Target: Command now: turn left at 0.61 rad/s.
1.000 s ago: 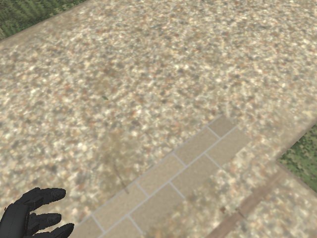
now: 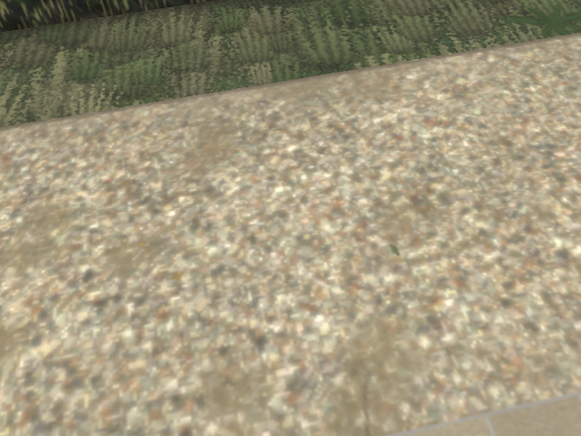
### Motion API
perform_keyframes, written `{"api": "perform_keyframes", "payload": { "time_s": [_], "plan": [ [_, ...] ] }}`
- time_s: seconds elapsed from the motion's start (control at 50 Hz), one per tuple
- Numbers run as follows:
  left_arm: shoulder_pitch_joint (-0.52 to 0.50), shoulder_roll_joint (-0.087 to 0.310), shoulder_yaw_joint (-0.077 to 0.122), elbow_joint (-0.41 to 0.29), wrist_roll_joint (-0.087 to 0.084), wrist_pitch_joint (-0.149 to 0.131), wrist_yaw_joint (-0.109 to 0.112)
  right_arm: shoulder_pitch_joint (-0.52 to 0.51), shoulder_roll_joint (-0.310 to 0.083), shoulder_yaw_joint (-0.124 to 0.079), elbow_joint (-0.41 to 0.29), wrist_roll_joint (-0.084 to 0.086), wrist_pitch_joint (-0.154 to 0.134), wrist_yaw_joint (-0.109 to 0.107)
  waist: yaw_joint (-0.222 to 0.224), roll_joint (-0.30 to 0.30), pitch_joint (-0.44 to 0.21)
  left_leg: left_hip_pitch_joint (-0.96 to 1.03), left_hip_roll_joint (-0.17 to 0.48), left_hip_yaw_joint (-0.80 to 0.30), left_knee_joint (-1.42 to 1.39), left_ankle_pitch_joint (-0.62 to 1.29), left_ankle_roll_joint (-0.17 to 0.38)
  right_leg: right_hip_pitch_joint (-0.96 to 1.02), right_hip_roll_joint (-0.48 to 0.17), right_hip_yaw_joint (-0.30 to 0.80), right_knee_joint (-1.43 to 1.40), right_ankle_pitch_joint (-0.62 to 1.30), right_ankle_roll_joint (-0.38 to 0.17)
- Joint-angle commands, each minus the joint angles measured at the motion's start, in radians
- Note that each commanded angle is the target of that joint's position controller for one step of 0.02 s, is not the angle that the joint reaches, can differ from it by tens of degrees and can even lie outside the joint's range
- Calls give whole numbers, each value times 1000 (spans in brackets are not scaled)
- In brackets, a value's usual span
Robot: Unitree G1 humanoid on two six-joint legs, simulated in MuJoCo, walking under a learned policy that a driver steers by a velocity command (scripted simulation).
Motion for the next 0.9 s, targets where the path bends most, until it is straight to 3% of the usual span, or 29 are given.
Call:
{"api": "perform_keyframes", "payload": {
  "time_s": [0.02,0.08,0.12,0.18,0.22,0.28,0.3,0.32,0.34,0.36,0.38,0.44,0.46,0.48,0.5,0.54,0.58,0.6,0.62,0.68,0.76,0.8,0.82,0.84,0.86,0.88,0.9],
  "plan": [
    [-103,91,13,-97,-19,-12,14,88,-122,-40,-21,-12,-1,-2,-33,-134,-56,-131,68,32,317,25,-51,114,-299,230,-111,325,-180],
    [-14,116,11,-67,-11,0,22,14,-55,-8,-56,0,-11,2,16,-166,-59,-149,76,92,247,55,-73,173,-269,147,-102,465,-204],
    [26,132,14,-51,-12,5,23,-26,-37,6,-72,-4,-15,1,41,-195,-83,-134,94,101,133,46,-83,239,-282,141,-89,491,-215],
    [9,162,20,-45,-21,12,15,-37,-9,27,-76,-13,-16,8,41,-234,-104,32,128,162,-80,24,-76,190,-282,97,-81,487,-209],
    [28,175,20,-33,-29,16,8,-32,-20,26,-69,-8,-16,12,49,-256,-103,119,120,202,-206,49,-66,168,-287,99,-69,482,-208],
    [45,154,6,-10,-52,18,7,37,-12,25,-29,-11,-18,19,6,-227,-90,307,94,235,-579,306,-3,117,-263,84,1,428,-151],
    [95,130,-5,9,-46,7,4,38,-41,22,-36,-17,-18,15,15,-181,-108,431,143,166,-616,426,28,45,-242,70,25,330,-84],
    [119,76,-26,-4,-1,-8,-6,68,-110,13,-50,-29,-14,4,39,19,-184,592,330,-31,-550,760,85,-77,-169,-5,167,63,1],
    [109,38,-39,-16,2,-19,-7,1,-90,23,-46,-48,-15,9,61,183,-165,482,431,-92,-528,804,212,-121,-115,-52,146,-216,57],
    [55,92,-30,-13,-1,-14,0,-27,-26,36,-57,-47,-26,18,24,126,-137,413,392,-79,-551,656,241,-75,-124,-41,159,-216,87],
    [37,98,-26,-9,-7,-11,1,-42,-1,45,-43,-49,-36,23,30,114,-119,387,340,-41,-551,557,204,-49,-120,-43,122,-130,90],
    [58,105,-29,8,2,7,5,-50,-13,46,-28,-39,-53,28,38,115,-71,297,256,14,-546,375,123,51,-127,-28,32,94,93],
    [81,115,-28,32,-6,6,0,-33,21,56,-25,-47,-54,28,29,51,-56,294,225,62,-549,322,97,48,-128,-28,29,95,80],
    [66,118,-27,35,-20,6,-3,-23,6,52,-21,-52,-54,25,20,27,-30,318,205,88,-531,312,80,12,-116,-27,35,107,63],
    [43,136,-21,28,-29,7,-3,-9,-38,35,-21,-47,-52,18,5,20,-12,341,208,94,-520,343,85,-39,-105,-26,67,126,56],
    [32,152,-11,10,-42,10,-1,31,-98,8,-13,-36,-37,-2,-6,61,-10,373,294,55,-528,465,143,-122,-85,-41,169,75,58],
    [44,133,-5,-2,-47,21,-4,44,-86,2,-21,-37,-25,-16,-20,133,-31,397,431,-30,-558,602,244,-217,-78,-64,385,-242,71],
    [38,129,1,-14,-48,31,-6,42,-72,5,-28,-42,-28,-20,-28,128,-35,399,501,-63,-576,680,296,-280,-105,-37,561,-380,79],
    [46,124,8,-19,-53,43,-7,17,-60,8,-31,-42,-34,-20,-11,89,-29,392,525,-47,-585,713,312,-316,-128,-16,656,-406,88],
    [67,97,5,-31,-47,70,-9,-97,-63,-4,-35,-26,-49,-11,31,50,-25,345,456,118,-582,661,251,-265,-170,-38,571,-277,102],
    [69,114,12,-82,-53,76,-41,-85,-90,-20,-17,-11,-45,1,15,82,-92,385,447,230,-502,670,208,-133,-129,-131,340,-155,69],
    [143,124,28,-77,-54,81,-44,-80,-83,-22,-2,11,-45,7,53,62,-113,338,428,301,-374,573,137,9,-75,-174,152,-10,22],
    [198,182,54,-68,-45,78,-28,-15,-48,-16,22,4,-47,14,63,-66,-109,222,352,367,-190,406,63,142,-73,-77,33,174,-30],
    [227,357,95,-96,-41,64,-7,-49,22,10,-39,-52,-47,15,42,-412,-85,-147,183,397,168,-174,-52,324,-348,394,-24,635,-193],
    [238,346,79,-127,8,27,-24,-146,-4,10,-77,-48,-55,6,99,-322,-211,-231,100,163,346,-274,-52,305,-452,598,-81,594,-365],
    [202,311,69,-132,10,2,-32,-173,-43,0,-74,-24,-58,0,92,-199,-178,-254,121,113,384,-202,-29,288,-422,526,-105,461,-342],
    [159,277,62,-129,-16,-8,-24,-171,-53,-4,-65,-20,-62,-7,62,-144,-124,-265,138,100,348,-103,-8,260,-363,458,-103,360,-283]
  ]
}}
